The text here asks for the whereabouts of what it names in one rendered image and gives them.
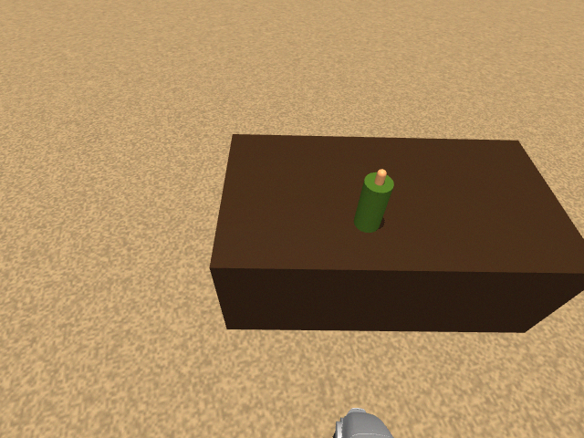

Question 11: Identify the bottle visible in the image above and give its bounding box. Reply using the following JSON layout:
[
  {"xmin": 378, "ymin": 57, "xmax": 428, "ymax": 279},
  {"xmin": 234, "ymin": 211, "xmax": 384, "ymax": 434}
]
[{"xmin": 354, "ymin": 169, "xmax": 394, "ymax": 233}]

